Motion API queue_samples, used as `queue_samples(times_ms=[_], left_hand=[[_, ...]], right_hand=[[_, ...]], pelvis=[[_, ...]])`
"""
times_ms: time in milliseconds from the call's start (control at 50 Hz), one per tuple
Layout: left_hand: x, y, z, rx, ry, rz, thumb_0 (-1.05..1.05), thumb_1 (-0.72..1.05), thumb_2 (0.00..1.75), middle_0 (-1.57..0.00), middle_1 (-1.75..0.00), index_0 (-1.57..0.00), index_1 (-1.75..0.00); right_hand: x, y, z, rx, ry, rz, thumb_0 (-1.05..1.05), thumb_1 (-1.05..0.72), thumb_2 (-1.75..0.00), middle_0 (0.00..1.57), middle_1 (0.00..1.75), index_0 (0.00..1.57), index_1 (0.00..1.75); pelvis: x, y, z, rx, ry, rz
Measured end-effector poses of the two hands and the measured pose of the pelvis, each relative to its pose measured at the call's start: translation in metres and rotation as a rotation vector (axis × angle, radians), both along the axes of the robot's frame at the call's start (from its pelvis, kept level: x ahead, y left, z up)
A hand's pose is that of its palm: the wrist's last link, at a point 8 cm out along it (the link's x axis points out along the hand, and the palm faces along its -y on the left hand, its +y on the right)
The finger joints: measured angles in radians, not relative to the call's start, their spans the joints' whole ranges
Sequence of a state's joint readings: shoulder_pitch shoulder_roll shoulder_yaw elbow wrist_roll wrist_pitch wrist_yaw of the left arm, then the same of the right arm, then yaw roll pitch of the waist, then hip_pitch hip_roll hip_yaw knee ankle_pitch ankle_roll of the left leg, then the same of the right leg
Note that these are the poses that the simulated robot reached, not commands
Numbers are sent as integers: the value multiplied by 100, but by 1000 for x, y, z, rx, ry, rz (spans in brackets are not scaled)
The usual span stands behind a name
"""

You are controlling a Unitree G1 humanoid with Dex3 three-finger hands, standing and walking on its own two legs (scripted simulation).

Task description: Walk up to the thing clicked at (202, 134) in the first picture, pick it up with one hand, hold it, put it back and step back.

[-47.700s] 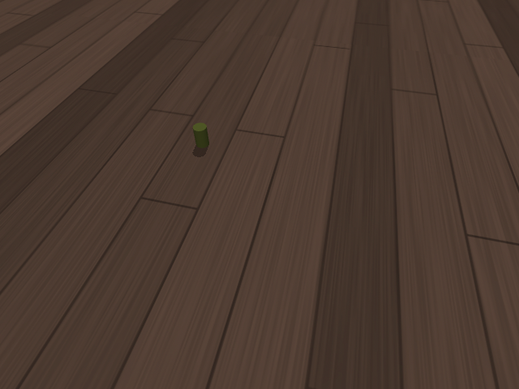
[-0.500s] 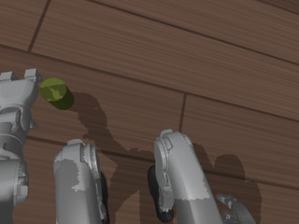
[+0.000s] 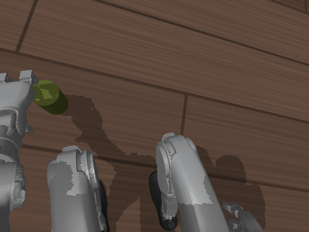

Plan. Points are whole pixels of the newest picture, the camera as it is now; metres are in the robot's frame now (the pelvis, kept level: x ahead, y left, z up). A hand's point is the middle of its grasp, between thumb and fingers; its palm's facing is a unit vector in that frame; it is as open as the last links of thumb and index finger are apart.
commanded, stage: rise first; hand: left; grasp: from above
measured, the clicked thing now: (51, 98) +0.50 +0.26 -0.28
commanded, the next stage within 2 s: approach in 1.42 s
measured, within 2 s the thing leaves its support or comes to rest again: neither
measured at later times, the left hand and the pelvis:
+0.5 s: hand (27, 104) +0.45 +0.29 -0.18, palm faces -0.45 -0.08 -0.89, open 14.1 cm; pelvis +0.00 +0.00 -0.01, yaw -1 degrees
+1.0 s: hand (28, 103) +0.46 +0.29 -0.19, palm faces -0.44 -0.08 -0.89, open 14.0 cm; pelvis +0.00 +0.00 -0.01, yaw -1 degrees
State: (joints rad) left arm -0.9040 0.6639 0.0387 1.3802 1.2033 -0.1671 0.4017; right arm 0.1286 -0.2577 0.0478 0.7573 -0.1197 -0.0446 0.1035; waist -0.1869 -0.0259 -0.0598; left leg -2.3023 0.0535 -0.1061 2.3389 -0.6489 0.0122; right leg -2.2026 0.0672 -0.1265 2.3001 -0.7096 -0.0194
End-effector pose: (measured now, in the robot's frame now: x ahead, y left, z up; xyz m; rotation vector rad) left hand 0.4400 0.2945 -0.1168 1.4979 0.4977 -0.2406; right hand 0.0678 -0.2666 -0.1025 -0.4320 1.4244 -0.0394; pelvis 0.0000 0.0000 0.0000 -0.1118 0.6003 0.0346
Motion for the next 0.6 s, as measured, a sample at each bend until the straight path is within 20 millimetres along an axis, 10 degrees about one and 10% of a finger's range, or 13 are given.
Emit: queue_samples(times_ms=[600], left_hand=[[18,-3,-11,-3,-7,2,0,-54,100,-8,-106,-9,-105]], right_hand=[[-17,1,-1,-13,25,1,0,-92,-90,20,30,20,30]], pelvis=[[-1,0,-10,-13,-18,-11]])
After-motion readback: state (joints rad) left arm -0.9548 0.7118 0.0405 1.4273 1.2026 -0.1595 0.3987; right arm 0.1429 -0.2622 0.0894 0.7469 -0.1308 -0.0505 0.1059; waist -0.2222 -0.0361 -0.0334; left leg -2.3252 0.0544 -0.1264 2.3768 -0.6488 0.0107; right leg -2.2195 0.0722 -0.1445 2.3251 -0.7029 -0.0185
